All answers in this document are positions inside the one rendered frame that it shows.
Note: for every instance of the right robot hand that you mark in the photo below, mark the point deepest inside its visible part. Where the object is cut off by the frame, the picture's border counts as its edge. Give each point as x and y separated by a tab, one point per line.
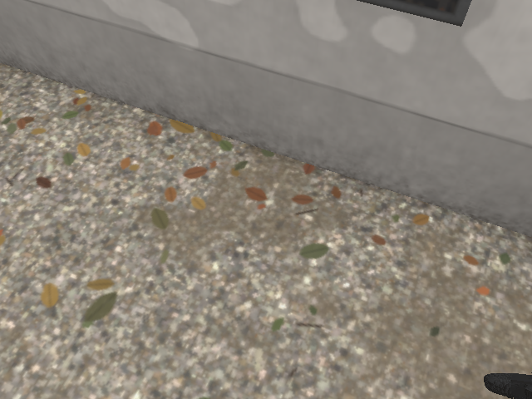
511	385

